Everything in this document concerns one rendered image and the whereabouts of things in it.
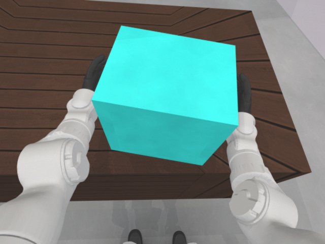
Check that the robot foot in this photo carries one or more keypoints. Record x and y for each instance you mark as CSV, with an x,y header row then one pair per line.
x,y
135,236
179,238

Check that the right robot foot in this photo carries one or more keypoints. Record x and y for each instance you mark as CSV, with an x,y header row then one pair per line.
x,y
179,238

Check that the pedestal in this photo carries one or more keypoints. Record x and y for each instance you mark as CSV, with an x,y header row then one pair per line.
x,y
46,48

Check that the left robot upper arm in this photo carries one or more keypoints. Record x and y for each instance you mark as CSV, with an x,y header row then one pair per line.
x,y
49,172

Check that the carton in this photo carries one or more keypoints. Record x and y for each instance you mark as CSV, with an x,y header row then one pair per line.
x,y
167,96

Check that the left robot foot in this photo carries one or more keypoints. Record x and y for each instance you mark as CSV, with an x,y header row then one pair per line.
x,y
135,236

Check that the robot left forearm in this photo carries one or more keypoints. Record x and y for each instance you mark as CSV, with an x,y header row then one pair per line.
x,y
78,122

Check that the left robot hand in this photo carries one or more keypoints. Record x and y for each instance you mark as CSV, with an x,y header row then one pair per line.
x,y
94,73

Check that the robot right forearm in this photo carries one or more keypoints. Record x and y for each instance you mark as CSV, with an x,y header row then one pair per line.
x,y
243,155

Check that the right robot upper arm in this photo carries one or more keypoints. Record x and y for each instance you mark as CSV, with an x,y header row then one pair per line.
x,y
267,216

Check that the right robot hand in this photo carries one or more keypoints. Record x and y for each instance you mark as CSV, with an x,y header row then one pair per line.
x,y
244,94

